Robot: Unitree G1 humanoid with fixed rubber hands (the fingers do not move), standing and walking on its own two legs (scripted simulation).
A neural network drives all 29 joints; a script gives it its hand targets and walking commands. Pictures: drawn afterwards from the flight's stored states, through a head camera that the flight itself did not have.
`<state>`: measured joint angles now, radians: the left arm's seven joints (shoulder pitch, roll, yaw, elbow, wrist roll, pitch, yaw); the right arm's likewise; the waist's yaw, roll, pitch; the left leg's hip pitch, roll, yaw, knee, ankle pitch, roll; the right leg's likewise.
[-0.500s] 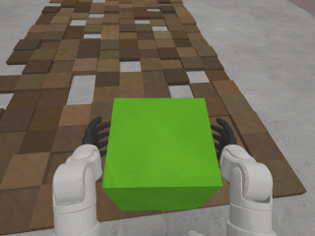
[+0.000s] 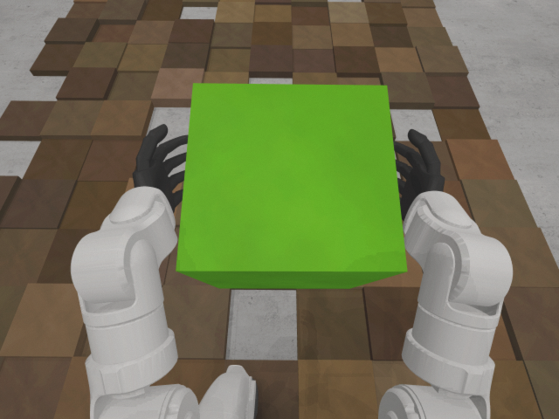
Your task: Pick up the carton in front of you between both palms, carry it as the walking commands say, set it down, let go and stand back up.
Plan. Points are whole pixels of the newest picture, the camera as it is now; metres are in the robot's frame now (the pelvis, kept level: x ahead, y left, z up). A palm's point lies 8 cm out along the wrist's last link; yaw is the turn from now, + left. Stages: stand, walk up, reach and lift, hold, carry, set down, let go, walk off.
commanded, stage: carry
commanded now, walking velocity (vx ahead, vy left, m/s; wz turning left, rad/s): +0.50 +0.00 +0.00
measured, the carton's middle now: (286, 206) +0.39 +0.03 +0.06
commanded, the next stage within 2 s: none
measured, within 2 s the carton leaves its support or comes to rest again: neither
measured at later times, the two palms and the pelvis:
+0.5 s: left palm (233, 8) +0.68 +0.14 +0.16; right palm (428, 17) +0.69 -0.16 +0.16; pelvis +0.32 +0.00 +0.01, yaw +0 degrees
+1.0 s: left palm out of the picture +0.94 +0.14 +0.15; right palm out of the picture +0.90 -0.16 +0.15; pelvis +0.55 +0.02 +0.04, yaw -1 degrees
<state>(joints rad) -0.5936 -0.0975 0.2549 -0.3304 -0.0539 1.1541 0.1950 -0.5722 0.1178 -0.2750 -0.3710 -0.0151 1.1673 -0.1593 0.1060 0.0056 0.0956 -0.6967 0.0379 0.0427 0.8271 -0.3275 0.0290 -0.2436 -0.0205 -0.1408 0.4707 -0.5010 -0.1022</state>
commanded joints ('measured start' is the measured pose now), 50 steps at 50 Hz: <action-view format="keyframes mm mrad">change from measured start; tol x32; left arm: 1 -598 -692 -747 -63 -314 37 -148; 50 -548 -794 -640 20 -104 19 -110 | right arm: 1 -516 579 623 8 148 16 40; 50 -730 837 801 -52 378 8 131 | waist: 1 -120 -169 -556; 5 -201 333 -736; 23 -35 -312 -625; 50 -140 91 -763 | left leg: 1 420 -116 198 -295 218 -1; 3 744 -128 187 -423 499 24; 5 1071 336 -585 -406 589 297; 20 544 106 -49 -205 601 97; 24 -124 -64 -47 448 -239 15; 32 -282 -40 27 277 -14 10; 37 472 -156 185 -335 466 34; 40 1098 388 -442 -288 1417 323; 50 866 196 -181 -393 938 177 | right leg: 1 219 -140 44 52 805 -35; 3 70 -42 -69 384 891 40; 5 -400 137 61 922 -11 92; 14 -442 26 131 455 -47 60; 20 91 84 4 -1 398 25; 23 513 -312 631 -48 769 -198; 37 136 -87 105 162 1224 10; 40 -272 118 163 782 -85 133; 50 -140 47 157 253 17 112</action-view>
